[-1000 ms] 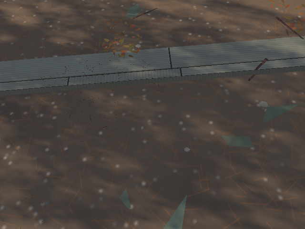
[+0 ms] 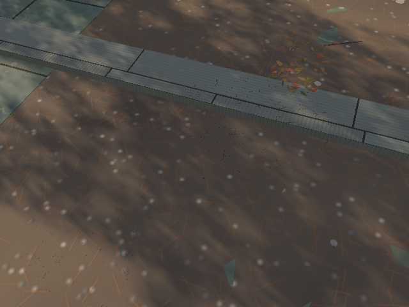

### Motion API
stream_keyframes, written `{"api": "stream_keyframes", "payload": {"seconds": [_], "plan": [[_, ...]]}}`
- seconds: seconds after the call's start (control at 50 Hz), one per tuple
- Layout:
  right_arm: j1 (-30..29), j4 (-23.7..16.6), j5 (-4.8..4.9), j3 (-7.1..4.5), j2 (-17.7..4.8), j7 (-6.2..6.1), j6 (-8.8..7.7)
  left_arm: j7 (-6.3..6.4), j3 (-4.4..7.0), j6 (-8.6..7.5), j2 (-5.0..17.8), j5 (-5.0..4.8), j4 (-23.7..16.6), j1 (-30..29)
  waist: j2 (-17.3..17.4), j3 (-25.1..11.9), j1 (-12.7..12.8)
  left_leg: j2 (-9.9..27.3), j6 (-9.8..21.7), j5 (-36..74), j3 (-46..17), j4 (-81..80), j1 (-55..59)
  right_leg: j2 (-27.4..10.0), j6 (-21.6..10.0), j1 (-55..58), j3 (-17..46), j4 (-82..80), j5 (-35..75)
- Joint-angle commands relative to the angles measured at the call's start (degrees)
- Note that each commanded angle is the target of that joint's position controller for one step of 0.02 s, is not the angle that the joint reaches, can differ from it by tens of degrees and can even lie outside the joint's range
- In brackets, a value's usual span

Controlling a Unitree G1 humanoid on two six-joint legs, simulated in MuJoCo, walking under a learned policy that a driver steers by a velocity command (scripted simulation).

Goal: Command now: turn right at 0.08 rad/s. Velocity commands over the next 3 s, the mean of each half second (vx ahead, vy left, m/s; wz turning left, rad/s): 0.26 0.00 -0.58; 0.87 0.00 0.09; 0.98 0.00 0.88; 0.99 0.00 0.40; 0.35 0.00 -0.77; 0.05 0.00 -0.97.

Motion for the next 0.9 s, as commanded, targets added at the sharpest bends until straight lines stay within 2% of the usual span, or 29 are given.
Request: {"api": "stream_keyframes", "payload": {"seconds": [0.02, 0.04, 0.06, 0.08, 0.1, 0.12, 0.14, 0.16, 0.18, 0.2, 0.22, 0.24, 0.28, 0.36, 0.44, 0.48, 0.5, 0.52, 0.54, 0.56, 0.58, 0.6, 0.62, 0.64, 0.66, 0.72, 0.78, 0.84, 0.9], "plan": [[1.0, -2.6, -0.03, -0.86, -4.1, -0.39, -0.98, -1.33, 2.51, -0.94, 11.3, -1.61, -2.5, -2.7, -11.0, -4.5, -2.6, -4.0, 0.7, 5.5, 5.4, -17.1, 8.6, -10.5, -10.6, 3.3, 12.8, -2.3, 27.4], [2.0, -2.2, 0.29, -1.26, -5.4, -0.5, -1.1, -1.34, 3.01, -0.76, 12.9, -2.52, -2.1, -2.0, -11.2, -3.9, -3.3, -5.0, 2.1, 11.4, 5.8, -24.7, 11.7, -10.5, -9.5, 2.7, 14.2, -0.8, 28.8], [2.7, -2.3, 0.51, -1.84, -7.7, -0.79, -1.22, -1.23, 3.15, -0.99, 13.4, -3.01, -1.7, -0.4, -10.3, -4.8, -3.2, -3.2, 4.1, 16.5, 3.3, -27.8, 17.1, -10.2, -7.3, 0.3, 15.7, 0.3, 26.8], [5.2, -2.4, 0.24, -2.5, -10.5, -1.45, -1.1, -1.28, 2.53, -1.53, 11.6, -2.14, -2.3, -0.5, -6.3, -8.6, -3.4, 2.9, 6.4, 28.2, -0.7, -24.8, 25.3, -8.5, -4.1, -4.5, 15.2, 3.5, 19.5], [5.4, -2.3, -0.84, -3.45, -14.2, -2.13, -0.32, -1.67, 1.45, -2.3, 7.5, -1.33, -3.2, 0.8, 5.4, -11.5, -2.0, 11.9, 12.1, 43.3, -5.8, -19.4, 33.3, -3.0, -0.2, -14.8, 9.5, 10.2, 4.5], [5.3, -1.7, -0.84, -3.62, -12.4, -1.84, 0.15, -1.43, 1.33, -2.26, 7.2, -2.09, -3.3, -0.6, 12.0, -11.7, -4.2, 17.1, 18.0, 41.5, -9.1, -22.4, 29.6, 0.7, 2.7, -18.6, 3.2, 17.1, -12.1], [4.1, -2.8, -1.5, -2.8, -9.5, -1.63, -0.26, -1.1, 2.39, -1.45, 9.7, -2.49, -3.3, -2.0, 11.9, -9.8, -5.9, 19.5, 21.0, 41.5, -10.9, -24.7, 27.1, 0.1, 4.4, -21.6, 3.9, 30.2, -22.2], [2.0, -3.2, -1.76, -2.07, -7.5, -1.64, -0.78, -0.75, 3.32, -0.25, 10.4, -2.73, -2.8, -0.9, 10.1, -8.4, -4.8, 19.2, 21.1, 41.6, -8.9, -25.7, 24.4, -0.9, 5.5, -23.4, 5.3, 39.6, -23.3], [-1.6, -3.5, -1.09, -1.68, -6.2, -1.56, -1.41, -0.27, 3.6, 1.27, 9.7, -2.54, -2.1, 1.4, 9.2, -6.6, -2.6, 17.0, 19.4, 39.1, -4.4, -26.2, 21.2, -2.1, 6.5, -23.1, 6.1, 42.2, -20.8], [-4.2, -3.3, -0.37, -1.73, -5.9, -1.38, -2.08, 0.1, 3.5, 2.49, 8.7, -2.17, -2.2, 2.4, 9.2, -4.9, -1.3, 15.6, 17.9, 36.6, -1.2, -26.9, 18.8, -3.0, 7.3, -22.8, 5.9, 41.5, -17.3], [-2.0, -2.5, -0.02, -2.06, -6.3, -1.28, -2.68, -0.01, 3.22, 2.97, 8.2, -1.84, -3.0, 1.1, 8.6, -5.4, -2.7, 15.6, 17.4, 21.8, -0.6, -30.3, 19.2, -4.3, 7.4, -23.9, 4.6, 41.2, -12.9], [-0.2, -1.7, 0.34, -2.34, -6.8, -1.2, -3.2, -0.46, 2.97, 2.98, 7.8, -1.94, -4.4, -0.6, 8.8, -4.9, -4.0, 16.0, 17.2, 6.6, -1.6, -33.6, 19.5, -5.2, 7.2, -25.5, 3.8, 40.5, -9.9], [1.0, -1.0, 0.77, -2.58, -7.6, -1.11, -4.38, -1.48, 2.72, 2.47, 7.5, -2.23, -6.7, -3.2, 9.2, -3.9, -5.1, 16.9, 15.9, -7.4, -2.8, -37.2, 21.2, -6.1, 5.9, -27.6, 3.4, 36.7, -7.7], [1.2, 0.0, 0.85, -3.69, -10.3, 0.07, -6.39, -2.79, 2.1, 1.31, 6.3, -2.1, -8.4, -4.5, 6.4, -1.9, -4.3, 17.8, 14.0, -8.3, 2.5, -39.1, 21.3, -7.4, 2.3, -23.8, 2.3, 27.5, -7.9], [0.3, 0.8, 1.75, -4.28, -11.5, 2.05, -7.01, -2.8, 1.96, 1.46, 6.8, -2.73, -8.3, -2.5, 5.2, 1.3, -2.5, 18.4, 13.3, -9.8, 7.8, -38.2, 19.0, -7.4, -0.7, -18.4, -1.5, 23.5, -11.3], [-1.9, 1.1, 2.17, -4.07, -11.0, 2.62, -6.53, -2.56, 2.24, 1.55, 7.0, -2.94, -6.2, 2.9, 2.6, 1.4, 1.2, 16.5, 11.8, -9.1, 13.1, -32.1, 14.3, -4.7, -2.6, -8.5, -6.0, 18.1, -8.4], [-3.2, 0.9, 1.59, -3.53, -9.5, 2.63, -6.46, -2.19, 3.36, 1.39, 8.9, -2.73, -3.2, 9.8, -0.6, -0.9, 4.8, 13.0, 10.5, 0.3, 17.5, -21.2, 9.5, -0.1, -3.9, 2.3, -9.9, 15.8, -7.4], [-5.2, -0.4, 0.71, -2.35, -6.3, 2.55, -6.73, -1.72, 5.83, 1.08, 13.9, -2.79, 1.0, 22.6, -9.6, -3.7, 10.6, 8.1, 8.1, 13.7, 21.7, 3.9, -0.4, 2.3, -7.0, 16.7, -5.5, 13.3, -8.9], [-8.3, -5.8, 0.05, -0.43, 0.2, 2.04, -7.91, -1.86, 7.02, -0.25, 22.7, -2.66, 0.2, 24.4, -28.5, 0.1, 7.8, -1.6, 3.9, -11.0, 16.4, 30.1, -26.9, -10.0, -16.6, 22.2, 31.5, -1.4, -20.6], [-10.9, -7.9, 1.59, -0.39, -4.1, 2.02, -10.15, -2.85, 4.88, -3.01, 18.0, -2.27, -4.0, 19.6, -19.9, -3.8, 7.4, -3.5, 5.2, -9.4, 2.7, 36.5, -37.4, -18.4, -21.0, 24.6, 51.1, -13.2, -29.5], [-11.2, -7.6, 3.74, -0.69, -6.9, 2.85, -11.36, -2.88, 3.66, -4.22, 14.1, -1.92, -4.4, 17.8, -12.8, -2.7, 6.4, 0.3, 7.0, -3.3, 1.7, 35.6, -40.5, -21.7, -19.6, 25.4, 47.8, -13.9, -27.7], [-8.2, -5.8, 3.43, -0.38, -6.7, 3.2, -11.69, -2.71, 3.0, -4.44, 12.5, -1.54, -4.2, 17.5, -8.7, -2.6, 4.4, 2.7, 8.1, 0.5, 1.9, 33.6, -39.2, -21.0, -17.7, 23.2, 42.4, -11.4, -27.1], [-5.9, -3.9, 2.13, -0.21, -6.3, 3.26, -11.52, -2.41, 2.24, -4.15, 11.0, -1.27, -4.5, 14.0, -5.6, -0.6, 2.1, 5.3, 8.2, 5.8, 2.1, 29.8, -36.4, -19.1, -15.1, 18.2, 34.9, -9.9, -23.1], [-3.2, -2.1, 1.58, -0.35, -6.1, 3.65, -10.8, -2.03, 1.22, -4.1, 9.2, -0.38, -5.2, 10.3, -6.1, 1.1, -0.3, 6.8, 8.2, 11.0, 2.1, 27.3, -32.3, -16.1, -12.6, 12.6, 28.1, -10.0, -18.8], [-1.2, -0.7, 2.14, -0.33, -6.0, 4.2, -9.85, -1.62, 0.8, -4.35, 8.8, 0.33, -5.4, 8.8, -7.7, 1.7, -1.4, 7.4, 8.0, 15.0, 2.4, 25.7, -29.4, -14.6, -10.8, 9.1, 23.3, -11.1, -12.8], [-3.9, 0.2, 2.64, 0.44, -4.6, 4.48, -7.87, -0.49, 0.53, -5.65, 8.6, 1.05, -3.7, 10.5, -3.7, 4.5, -0.2, 4.1, 7.0, 24.7, 3.0, 18.1, -27.0, -10.5, -6.0, 5.9, 8.4, -15.7, 5.2], [-8.8, -0.9, 3.12, 1.33, -2.6, 5.3, -8.53, 1.02, -0.09, -6.54, 7.7, 1.05, -1.3, 12.0, -3.4, 6.6, 0.5, -1.3, 7.4, 34.0, 6.8, 2.8, -20.3, -6.9, -0.3, 4.0, -3.2, -19.8, 17.2], [-11.4, -1.3, 3.0, 1.36, -1.8, 6.98, -9.57, 2.15, -0.06, -6.74, 9.4, 0.52, 1.5, 14.9, -5.1, 5.0, 0.8, -5.3, 9.5, 38.6, 12.4, -8.4, -11.8, -7.4, 3.7, 9.1, -6.9, -19.1, 38.0], [-5.9, -0.6, 4.03, -0.09, -4.6, 7.29, -9.19, 4.13, 1.01, -4.71, 13.5, 1.18, 2.3, 15.2, -11.0, -1.0, -3.4, -11.1, 12.0, 33.4, 17.6, -10.5, -4.3, -9.6, 6.0, 20.5, -8.2, -6.4, 75.3]]}}
Next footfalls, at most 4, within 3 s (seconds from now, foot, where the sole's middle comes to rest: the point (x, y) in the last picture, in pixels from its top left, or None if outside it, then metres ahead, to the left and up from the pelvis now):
0.08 left None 0.04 0.16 -0.78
0.52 right None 0.05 -0.16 -0.78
0.96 left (318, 293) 0.51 -0.28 -0.78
1.38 right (386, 212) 0.81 -0.56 -0.78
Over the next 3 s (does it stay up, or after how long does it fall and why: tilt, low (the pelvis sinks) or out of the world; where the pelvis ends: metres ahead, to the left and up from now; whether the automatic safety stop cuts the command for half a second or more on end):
stays up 1.43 -0.10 0.04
